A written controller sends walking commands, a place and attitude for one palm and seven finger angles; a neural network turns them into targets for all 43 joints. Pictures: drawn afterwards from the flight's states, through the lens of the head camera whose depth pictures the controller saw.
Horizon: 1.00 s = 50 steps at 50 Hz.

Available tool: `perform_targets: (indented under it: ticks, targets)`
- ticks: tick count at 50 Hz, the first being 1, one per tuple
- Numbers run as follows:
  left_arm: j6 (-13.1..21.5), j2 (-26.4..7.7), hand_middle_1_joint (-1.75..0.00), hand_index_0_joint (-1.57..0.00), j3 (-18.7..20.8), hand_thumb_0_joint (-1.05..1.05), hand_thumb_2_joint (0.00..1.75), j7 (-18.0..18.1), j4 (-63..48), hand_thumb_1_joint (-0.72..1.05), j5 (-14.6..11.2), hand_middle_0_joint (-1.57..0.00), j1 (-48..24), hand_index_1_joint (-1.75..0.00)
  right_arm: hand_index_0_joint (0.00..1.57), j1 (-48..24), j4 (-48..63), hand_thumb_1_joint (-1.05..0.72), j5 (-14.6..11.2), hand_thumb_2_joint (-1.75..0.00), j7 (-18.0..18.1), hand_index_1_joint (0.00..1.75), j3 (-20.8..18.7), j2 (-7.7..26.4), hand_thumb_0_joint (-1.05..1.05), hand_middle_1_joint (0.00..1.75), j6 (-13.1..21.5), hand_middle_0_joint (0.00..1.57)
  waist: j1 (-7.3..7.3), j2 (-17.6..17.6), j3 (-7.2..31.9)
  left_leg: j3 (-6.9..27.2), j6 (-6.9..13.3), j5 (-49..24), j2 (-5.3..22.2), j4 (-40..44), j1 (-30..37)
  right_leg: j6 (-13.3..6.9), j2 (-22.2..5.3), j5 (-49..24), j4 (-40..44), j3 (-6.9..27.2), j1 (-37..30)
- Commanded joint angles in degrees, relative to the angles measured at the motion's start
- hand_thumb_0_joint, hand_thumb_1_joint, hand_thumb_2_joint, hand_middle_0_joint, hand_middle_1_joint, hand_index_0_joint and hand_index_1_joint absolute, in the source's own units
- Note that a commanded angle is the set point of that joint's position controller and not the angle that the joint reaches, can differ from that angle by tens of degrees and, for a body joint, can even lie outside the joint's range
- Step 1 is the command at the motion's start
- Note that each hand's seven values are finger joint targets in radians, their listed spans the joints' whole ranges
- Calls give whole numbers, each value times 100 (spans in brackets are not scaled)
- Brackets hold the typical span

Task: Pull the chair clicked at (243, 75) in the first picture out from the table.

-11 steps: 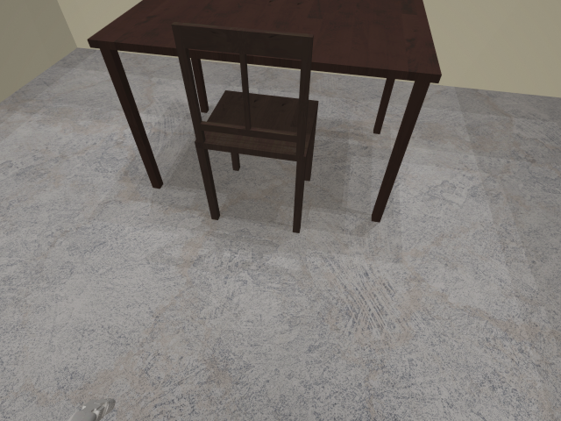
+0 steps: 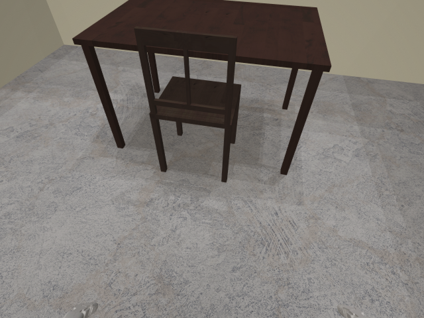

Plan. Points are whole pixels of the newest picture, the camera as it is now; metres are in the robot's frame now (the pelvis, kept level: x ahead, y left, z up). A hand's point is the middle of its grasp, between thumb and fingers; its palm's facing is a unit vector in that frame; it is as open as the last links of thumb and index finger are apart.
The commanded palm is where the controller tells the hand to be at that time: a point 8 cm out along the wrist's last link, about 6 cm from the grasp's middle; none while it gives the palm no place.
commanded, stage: stand and wait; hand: left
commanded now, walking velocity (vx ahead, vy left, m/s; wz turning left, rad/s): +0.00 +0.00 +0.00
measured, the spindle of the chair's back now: (187, 78) +1.06 +0.18 -0.10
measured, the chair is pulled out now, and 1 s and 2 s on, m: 0.00 0.00 0.00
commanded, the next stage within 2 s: look at it before walking up in 0.60 s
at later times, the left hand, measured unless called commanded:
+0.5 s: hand out of the picture +0.04 +0.23 -0.15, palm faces -0.02 -0.94 -0.34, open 7.4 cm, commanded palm none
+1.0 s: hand out of the picture +0.05 +0.22 -0.15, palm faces -0.02 -0.95 -0.32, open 7.4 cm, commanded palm none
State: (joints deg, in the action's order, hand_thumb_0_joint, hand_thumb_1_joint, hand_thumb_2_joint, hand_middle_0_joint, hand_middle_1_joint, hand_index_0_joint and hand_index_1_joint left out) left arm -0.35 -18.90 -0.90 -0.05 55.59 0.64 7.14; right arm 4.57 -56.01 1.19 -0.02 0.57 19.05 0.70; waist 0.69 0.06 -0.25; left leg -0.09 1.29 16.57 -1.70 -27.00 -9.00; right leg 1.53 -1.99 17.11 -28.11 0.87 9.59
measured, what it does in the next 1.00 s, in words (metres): stands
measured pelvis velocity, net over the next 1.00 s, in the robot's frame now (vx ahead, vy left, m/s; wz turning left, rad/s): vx -0.03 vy -0.02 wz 0.00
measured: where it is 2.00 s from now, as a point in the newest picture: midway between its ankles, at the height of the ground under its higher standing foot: outside the picture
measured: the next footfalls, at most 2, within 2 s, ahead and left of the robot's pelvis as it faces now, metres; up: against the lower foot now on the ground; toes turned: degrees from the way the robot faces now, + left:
left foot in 1.66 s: +0.09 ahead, +0.14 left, +0.00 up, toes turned +14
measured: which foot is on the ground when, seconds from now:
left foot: down 0.00-1.00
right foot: down 0.00-1.00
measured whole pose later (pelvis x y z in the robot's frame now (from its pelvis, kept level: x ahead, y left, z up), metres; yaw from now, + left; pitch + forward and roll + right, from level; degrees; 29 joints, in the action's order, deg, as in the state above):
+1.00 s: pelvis -0.03 -0.02 +0.01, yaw +0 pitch -2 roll +0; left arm 0.4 -18.8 -0.3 -0.3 62.1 0.6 8.3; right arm 8.0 -63.8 0.9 -0.2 0.6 19.2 0.7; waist 0.3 -0.1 -1.2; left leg 0.5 -0.5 11.2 0.2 -21.4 -8.3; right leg 0.0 -0.2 11.7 -22.4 0.3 8.8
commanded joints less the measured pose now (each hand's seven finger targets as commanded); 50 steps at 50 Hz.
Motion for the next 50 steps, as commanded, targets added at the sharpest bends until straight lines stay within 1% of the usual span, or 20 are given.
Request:
perform_targets:
  ticks: [1,3,6,8,12,18,22,25,27,31,32,34,37,38,39,40,41,44,45,50]
  targets:
    - [128,-1222,-30,-20,310,0,90,90,-333,90,8,-20,-205,-30,20,-209,315,-90,-32,-90,101,30,-306,1173,0,30,124,20,-70,37,329,507,131,-1778,747,500,117,-316,-431,-1583,398,345,-77]
    - [128,-1218,-30,-20,308,0,90,81,-301,90,5,-20,-201,-30,20,-214,269,-90,-34,-90,99,30,-296,1165,0,30,129,20,-62,-44,299,530,129,-1673,743,556,92,-309,-433,-1478,463,350,-97]
    - [135,-1210,-30,-20,308,0,90,76,-224,90,5,-20,-185,-30,20,-194,194,-90,-40,-90,100,30,-282,1157,0,30,129,20,-60,-3,308,542,115,-1559,744,601,78,-315,-441,-1431,533,386,-123]
    - [147,-1207,-30,-20,308,0,90,74,-161,90,-1,-20,-161,-30,20,-175,143,-90,-42,-90,100,30,-281,1161,0,30,132,20,-61,25,397,537,107,-1566,758,603,155,-317,-454,-1460,570,396,-157]
    - [156,-1208,-30,-20,301,0,90,71,-55,90,-6,-20,-134,-30,20,-143,29,-90,-52,-90,94,30,-266,1147,0,30,116,20,-61,51,260,543,85,-1312,753,666,93,-332,-479,-1308,705,459,-112]
    - [167,-1215,-30,-20,289,0,90,70,106,90,-18,-20,-97,-30,20,-30,-160,-90,-61,-90,90,30,-244,1165,0,30,117,20,-58,23,247,569,63,-1174,772,762,71,-335,-475,-1159,804,502,-150]
    - [175,-1224,-30,-20,286,0,90,72,182,90,-14,-20,-110,-30,20,25,-249,-90,-64,-90,86,30,-234,1165,0,30,104,20,-68,138,132,560,39,-1045,772,805,27,-338,-483,-994,901,538,-88]
    - [166,-1198,-30,-20,288,0,90,73,216,90,-10,-20,-88,-30,20,49,-309,-90,-65,-90,81,30,-229,1135,0,30,106,20,-48,34,50,586,45,-901,774,861,-41,-332,-478,-732,960,542,-38]
    - [177,-1206,-30,-20,285,0,90,72,226,90,-13,-20,-97,-30,20,89,-326,-90,-63,-90,80,30,-226,1133,0,30,113,20,-57,116,109,592,39,-983,785,863,-4,-338,-477,-821,959,552,-70]
    - [186,-1205,-30,-20,292,0,90,74,242,90,-8,-20,-121,-30,20,113,-363,-90,-59,-90,76,30,-229,1137,0,30,116,20,-67,124,106,590,27,-982,787,880,-4,-340,-478,-785,987,566,-49]
    - [189,-1191,-30,-20,291,0,90,73,253,90,-13,-20,-103,-30,20,98,-377,-90,-56,-90,76,30,-223,1140,0,30,116,20,-54,56,109,581,20,-995,784,868,11,-339,-481,-812,995,572,-45]
    - [196,-1217,-30,-20,298,0,90,77,239,90,-5,-20,-111,-30,20,114,-373,-90,-65,-90,73,30,-225,1138,0,30,113,20,-52,125,94,598,19,-1008,783,864,-16,-346,-480,-819,1007,581,-50]
    - [198,-1195,-30,-20,295,0,90,74,257,90,-9,-20,-122,-30,20,110,-395,-90,-55,-90,74,30,-228,1127,0,30,119,20,-64,76,84,572,6,-1036,791,883,7,-341,-488,-855,1016,569,-35]
    - [198,-1193,-30,-20,295,0,90,74,251,90,-10,-20,-121,-30,20,122,-396,-90,-56,-90,75,30,-223,1131,0,30,121,20,-67,58,150,591,8,-1067,794,888,36,-342,-474,-884,1003,584,-73]
    - [199,-1197,-30,-20,297,0,90,76,246,90,-5,-20,-101,-30,20,104,-391,-90,-63,-90,75,30,-227,1136,0,30,120,20,-48,19,102,583,13,-1060,797,873,18,-340,-477,-879,1012,568,-37]
    - [199,-1189,-30,-20,297,0,90,77,253,90,-6,-20,-104,-30,20,112,-388,-90,-58,-90,73,30,-225,1114,0,30,122,20,-56,68,131,590,16,-1067,803,885,29,-339,-486,-889,1005,560,-61]
    - [196,-1187,-30,-20,295,0,90,75,260,90,-3,-20,-134,-30,20,100,-403,-90,-58,-90,75,30,-225,1121,0,30,121,20,-59,30,56,587,11,-1037,805,914,-4,-334,-474,-865,1022,565,-35]
    - [195,-1188,-30,-20,296,0,90,72,263,90,-2,-20,-108,-30,20,105,-399,-90,-62,-90,74,30,-225,1133,0,30,113,20,-51,62,45,594,12,-986,805,915,22,-330,-464,-775,1050,567,13]
    - [194,-1181,-30,-20,297,0,90,71,264,90,0,-20,-118,-30,20,112,-395,-90,-58,-90,73,30,-232,1133,0,30,120,20,-69,9,84,594,13,-990,811,930,38,-327,-462,-779,1038,565,-5]
    - [192,-1171,-30,-20,299,0,90,69,280,90,2,-20,-96,-30,20,104,-399,-90,-61,-90,75,30,-226,1133,0,30,123,20,-62,-6,99,611,16,-996,816,951,53,-318,-453,-798,1045,558,-24]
